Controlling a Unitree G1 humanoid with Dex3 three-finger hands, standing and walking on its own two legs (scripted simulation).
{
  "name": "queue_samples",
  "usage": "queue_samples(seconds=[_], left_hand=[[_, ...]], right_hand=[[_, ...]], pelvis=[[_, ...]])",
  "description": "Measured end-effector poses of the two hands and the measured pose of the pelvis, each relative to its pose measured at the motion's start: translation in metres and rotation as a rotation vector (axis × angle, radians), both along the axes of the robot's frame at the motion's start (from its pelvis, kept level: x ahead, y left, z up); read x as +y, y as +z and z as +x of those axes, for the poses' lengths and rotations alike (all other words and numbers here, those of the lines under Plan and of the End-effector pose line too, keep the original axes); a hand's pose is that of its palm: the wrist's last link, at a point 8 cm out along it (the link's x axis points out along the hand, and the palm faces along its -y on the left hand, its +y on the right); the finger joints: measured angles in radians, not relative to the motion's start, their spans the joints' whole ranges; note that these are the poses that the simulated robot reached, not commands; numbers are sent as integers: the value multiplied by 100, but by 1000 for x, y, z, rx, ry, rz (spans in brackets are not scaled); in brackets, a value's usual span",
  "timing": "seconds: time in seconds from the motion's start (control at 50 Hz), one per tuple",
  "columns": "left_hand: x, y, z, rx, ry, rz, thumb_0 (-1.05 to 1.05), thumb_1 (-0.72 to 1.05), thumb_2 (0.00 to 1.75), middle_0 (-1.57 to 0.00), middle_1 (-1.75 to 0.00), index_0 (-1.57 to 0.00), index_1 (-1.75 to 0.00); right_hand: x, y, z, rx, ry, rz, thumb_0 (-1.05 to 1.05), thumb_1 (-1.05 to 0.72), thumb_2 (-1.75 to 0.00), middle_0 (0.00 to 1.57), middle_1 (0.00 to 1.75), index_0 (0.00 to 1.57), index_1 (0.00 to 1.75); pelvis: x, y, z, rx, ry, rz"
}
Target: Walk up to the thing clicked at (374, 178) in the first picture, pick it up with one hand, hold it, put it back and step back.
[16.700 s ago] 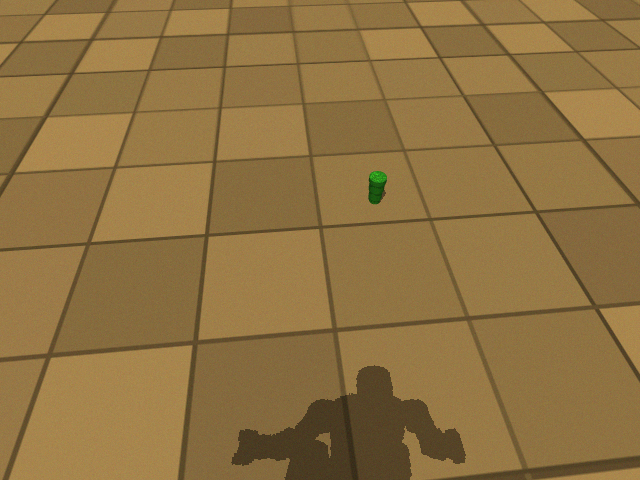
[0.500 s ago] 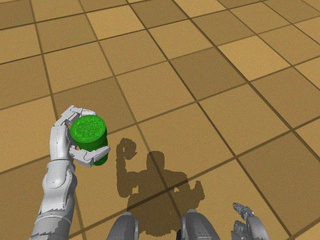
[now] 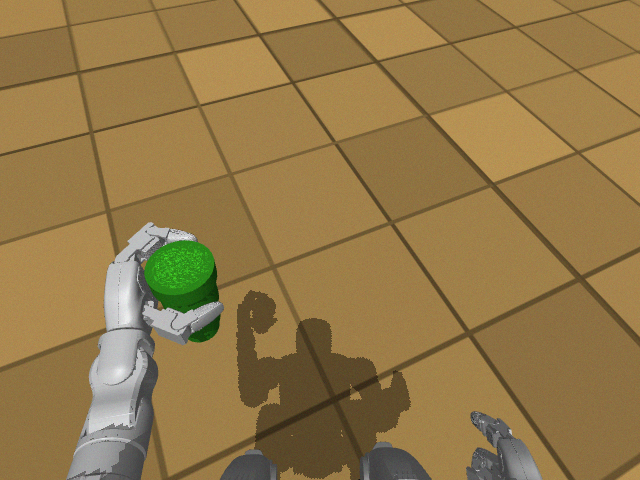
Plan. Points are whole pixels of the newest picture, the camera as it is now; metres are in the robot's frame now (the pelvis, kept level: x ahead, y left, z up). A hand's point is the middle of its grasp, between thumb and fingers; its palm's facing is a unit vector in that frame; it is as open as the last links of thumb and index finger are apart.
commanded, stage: lift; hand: left
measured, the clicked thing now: (191, 299) +0.33 +0.17 +0.01
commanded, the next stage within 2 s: hold in 0.04 s
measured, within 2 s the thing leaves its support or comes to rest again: neither
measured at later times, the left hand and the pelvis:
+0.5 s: hand (180, 279) +0.33 +0.17 +0.06, palm faces +0.12 -0.99 +0.00, open 10.6 cm; pelvis +0.00 +0.00 +0.01, yaw +0 degrees
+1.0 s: hand (177, 274) +0.33 +0.17 +0.07, palm faces +0.12 -0.99 +0.00, open 10.6 cm; pelvis +0.00 +0.00 +0.02, yaw +0 degrees
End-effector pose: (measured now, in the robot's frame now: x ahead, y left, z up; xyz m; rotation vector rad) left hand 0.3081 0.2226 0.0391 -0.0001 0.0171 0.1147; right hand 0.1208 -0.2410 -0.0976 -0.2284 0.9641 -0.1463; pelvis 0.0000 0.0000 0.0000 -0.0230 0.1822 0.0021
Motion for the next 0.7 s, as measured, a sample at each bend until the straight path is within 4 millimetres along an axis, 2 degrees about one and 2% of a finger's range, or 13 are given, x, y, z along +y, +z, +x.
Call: queue_samples(seconds=[0.7], left_hand=[[-2, 27, -8, -21, 7, 6, 6, -51, 105, -85, -111, -70, -113]], right_hand=[[6, 18, 2, -33, 2, 17, 1, -92, -91, 20, 30, 20, 30]], pelvis=[[2, 16, -1, -73, -3, 4]])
